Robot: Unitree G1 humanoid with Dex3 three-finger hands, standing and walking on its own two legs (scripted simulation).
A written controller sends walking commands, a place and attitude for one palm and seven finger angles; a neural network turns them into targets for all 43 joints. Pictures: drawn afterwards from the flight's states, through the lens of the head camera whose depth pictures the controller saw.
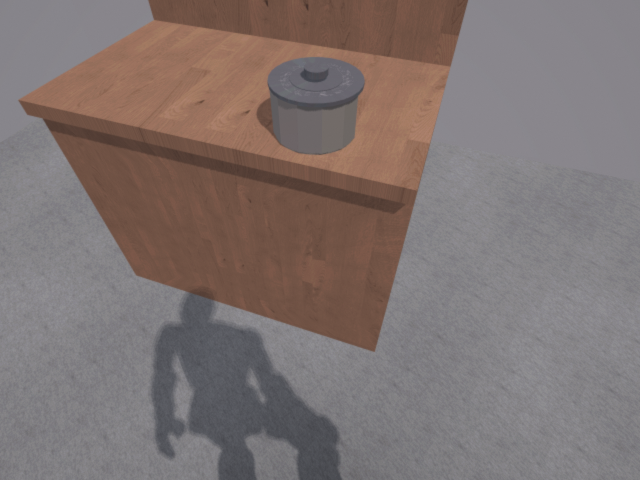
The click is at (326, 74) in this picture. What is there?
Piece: lid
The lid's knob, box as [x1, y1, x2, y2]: [304, 61, 327, 79]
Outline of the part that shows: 304,65 304,74 309,78 318,79 323,78 327,75 327,65 325,63 313,61 306,63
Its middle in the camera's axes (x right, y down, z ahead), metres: -0.01 -0.33 +0.76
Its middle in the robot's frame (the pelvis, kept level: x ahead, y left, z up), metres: +0.81 +0.05 +0.12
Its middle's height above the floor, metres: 0.90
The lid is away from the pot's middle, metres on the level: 0.00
